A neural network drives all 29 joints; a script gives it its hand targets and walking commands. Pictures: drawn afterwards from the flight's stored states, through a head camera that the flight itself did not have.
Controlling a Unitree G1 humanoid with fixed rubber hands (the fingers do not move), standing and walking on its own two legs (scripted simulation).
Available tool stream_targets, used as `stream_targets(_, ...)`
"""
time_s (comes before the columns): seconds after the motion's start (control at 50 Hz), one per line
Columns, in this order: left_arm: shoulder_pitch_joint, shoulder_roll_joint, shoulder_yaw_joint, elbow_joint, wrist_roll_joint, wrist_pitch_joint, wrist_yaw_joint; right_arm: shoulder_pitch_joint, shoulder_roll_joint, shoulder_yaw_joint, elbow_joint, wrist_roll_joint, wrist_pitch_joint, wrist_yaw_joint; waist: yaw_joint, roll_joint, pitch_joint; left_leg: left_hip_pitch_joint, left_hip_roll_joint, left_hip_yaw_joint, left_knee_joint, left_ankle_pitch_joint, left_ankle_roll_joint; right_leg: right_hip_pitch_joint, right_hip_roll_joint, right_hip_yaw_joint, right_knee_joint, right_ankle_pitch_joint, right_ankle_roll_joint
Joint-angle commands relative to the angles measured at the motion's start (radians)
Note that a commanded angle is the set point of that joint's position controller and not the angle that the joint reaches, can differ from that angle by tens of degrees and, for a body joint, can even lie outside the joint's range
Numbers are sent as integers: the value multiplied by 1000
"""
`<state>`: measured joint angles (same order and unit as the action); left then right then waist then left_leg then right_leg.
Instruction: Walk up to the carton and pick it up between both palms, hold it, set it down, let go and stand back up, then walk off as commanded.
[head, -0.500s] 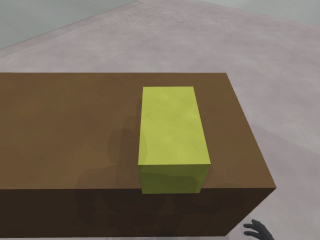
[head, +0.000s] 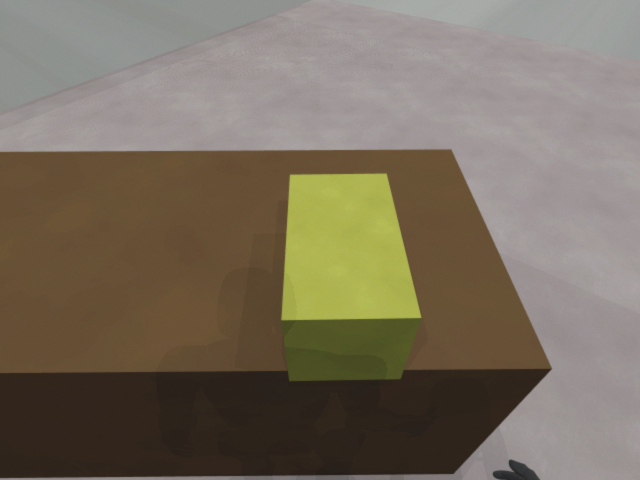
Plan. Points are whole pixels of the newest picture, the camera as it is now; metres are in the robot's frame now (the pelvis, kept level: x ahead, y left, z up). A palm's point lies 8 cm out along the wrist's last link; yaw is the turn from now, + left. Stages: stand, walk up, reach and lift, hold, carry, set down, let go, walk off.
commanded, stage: stand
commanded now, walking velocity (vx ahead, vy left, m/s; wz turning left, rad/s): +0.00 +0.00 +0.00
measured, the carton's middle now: (341, 269) +0.46 -0.03 -0.03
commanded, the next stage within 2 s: walk off in 1.50 s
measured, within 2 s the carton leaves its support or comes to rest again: neither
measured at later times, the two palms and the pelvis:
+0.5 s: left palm out of the picture +0.02 +0.27 -0.13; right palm out of the picture +0.07 -0.26 -0.10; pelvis -0.01 +0.00 +0.00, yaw +0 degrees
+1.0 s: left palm out of the picture +0.02 +0.27 -0.13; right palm out of the picture +0.07 -0.27 -0.11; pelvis -0.01 +0.00 +0.00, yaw +0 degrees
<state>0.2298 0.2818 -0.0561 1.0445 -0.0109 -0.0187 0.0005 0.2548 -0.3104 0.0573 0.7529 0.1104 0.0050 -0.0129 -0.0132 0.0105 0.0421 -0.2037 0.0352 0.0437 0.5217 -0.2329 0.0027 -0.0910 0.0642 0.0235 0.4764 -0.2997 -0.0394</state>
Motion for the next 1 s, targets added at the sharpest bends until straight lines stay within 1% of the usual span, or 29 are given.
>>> stream_targets(0.0,-86,271,99,-60,44,-38,1,-44,-241,-95,49,-152,-45,-11,10,-14,18,67,100,-140,-122,118,54,-137,-166,154,-208,127,15)
stream_targets(0.02,-64,269,100,-53,41,-39,-1,-40,-261,-100,62,-159,-42,-11,23,41,2,78,95,-126,-113,112,57,-112,-170,166,-220,142,9)
stream_targets(0.06,-67,287,105,-48,39,-42,3,-22,-235,-100,66,-150,-42,-10,3,23,17,76,94,-141,-131,121,50,-120,-167,162,-200,156,1)
stream_targets(0.08,-39,267,102,-48,37,-41,-2,-41,-238,-95,71,-152,-42,-13,29,32,17,61,103,-146,-138,118,63,-113,-165,156,-194,149,7)
stream_targets(0.1,-56,275,97,-49,36,-42,2,-19,-224,-90,71,-143,-46,-6,9,12,8,71,99,-138,-139,75,53,-118,-174,166,-209,125,3)
stream_targets(0.12,-59,282,98,-41,37,-41,-3,-37,-248,-93,75,-151,-46,-10,15,36,28,68,106,-143,-142,110,60,-142,-166,164,-204,98,2)
stream_targets(0.16,-71,267,94,-34,43,-36,-4,-36,-228,-89,76,-144,-50,-10,8,8,40,57,116,-155,-147,102,56,-127,-151,139,-206,83,10)
stream_targets(0.2,-87,261,96,-33,36,-32,-3,-36,-246,-95,90,-148,-45,-8,13,21,26,75,102,-144,-152,93,50,-133,-147,147,-203,87,11)
stream_targets(0.22,-90,250,93,-37,37,-32,-4,-67,-254,-99,81,-152,-40,-12,11,70,47,58,103,-135,-158,76,53,-151,-151,154,-201,112,8)
stream_targets(0.24,-91,258,91,-33,36,-35,3,-38,-226,-93,88,-145,-39,-13,-2,0,40,52,112,-156,-165,72,57,-140,-160,153,-200,86,5)
stream_targets(0.26,-77,287,98,-26,37,-38,9,-40,-236,-90,82,-144,-40,-4,1,-10,69,36,108,-149,-161,84,51,-157,-162,162,-216,101,5)
stream_targets(0.34,-55,290,101,-2,35,-30,2,-40,-237,-87,97,-144,-47,-7,2,56,35,50,113,-173,-189,-8,57,-130,-151,154,-199,40,-9)
stream_targets(0.42,-91,247,95,-13,37,-29,-5,-37,-252,-90,108,-144,-51,-8,-4,40,105,14,114,-177,-201,-43,58,-168,-148,157,-203,29,-7)
stream_targets(0.44,-66,263,95,-6,31,-32,-11,-37,-260,-91,113,-151,-50,-6,14,-12,111,23,114,-176,-205,-14,62,-178,-145,157,-210,0,-4)
stream_targets(0.5,-60,269,97,-8,35,-31,-6,-39,-236,-93,104,-146,-47,-7,12,62,62,53,99,-154,-187,-29,55,-149,-159,167,-212,56,-8)
stream_targets(0.52,-69,282,97,4,29,-31,-8,-38,-246,-89,114,-142,-48,-7,11,23,73,35,115,-169,-192,8,57,-146,-152,164,-206,28,-6)
stream_targets(0.58,-47,262,94,0,25,-32,-9,-35,-268,-98,108,-149,-47,-8,29,52,54,52,105,-157,-177,19,58,-125,-155,156,-203,73,-3)
stream_targets(0.6,-72,269,90,-4,29,-29,-3,-58,-257,-101,106,-139,-46,-9,10,2,82,46,118,-169,-189,35,59,-157,-159,160,-204,79,-4)
stream_targets(0.62,-53,262,94,5,20,-29,-5,-72,-254,-98,103,-144,-52,-9,36,13,48,55,115,-157,-167,65,60,-122,-167,174,-213,111,-5)
stream_targets(0.64,-71,281,95,1,29,-32,-1,-56,-256,-98,103,-141,-51,-12,4,3,84,47,122,-162,-182,96,60,-136,-171,167,-206,129,-6)
stream_targets(0.66,-69,290,99,-1,27,-28,-3,-35,-245,-91,111,-141,-50,-12,10,45,74,56,113,-157,-170,81,59,-147,-165,168,-199,132,-9)
stream_targets(0.68,-82,290,101,-9,33,-34,-2,-33,-243,-85,116,-142,-49,-10,10,15,61,48,121,-166,-181,79,67,-129,-168,172,-192,103,-10)
stream_targets(0.7,-67,291,104,-12,28,-27,-2,-39,-249,-84,114,-142,-52,-7,6,62,89,40,110,-154,-178,47,62,-138,-169,173,-211,96,-10)
stream_targets(0.74,-71,278,101,-6,36,-29,3,-32,-231,-81,114,-135,-44,-5,-7,-19,79,41,112,-156,-185,62,55,-147,-168,160,-208,116,2)
stream_targets(0.76,-71,276,95,-3,27,-31,-2,-55,-250,-90,109,-136,-40,-4,2,39,53,75,103,-152,-176,33,49,-166,-155,169,-216,81,-2)
stream_targets(0.78,-73,286,100,-3,32,-26,-2,-31,-253,-94,106,-141,-41,-9,-5,-8,83,49,112,-159,-189,24,51,-153,-154,160,-213,79,0)
stream_targets(0.88,-62,280,97,4,34,-30,-4,-66,-247,-85,106,-149,-38,-3,3,38,100,26,108,-164,-196,-64,56,-170,-159,172,-219,27,-6)
stream_targets(0.9,-96,281,99,12,31,-25,-6,-52,-236,-89,107,-142,-46,-9,-4,3,132,16,100,-168,-198,-22,53,-189,-162,164,-220,40,-8)
stream_targets(0.98,-70,273,94,-4,28,-33,-2,-69,-263,-91,107,-143,-36,-4,14,38,98,54,102,-153,-180,-10,52,-185,-164,181,-223,11,-7)
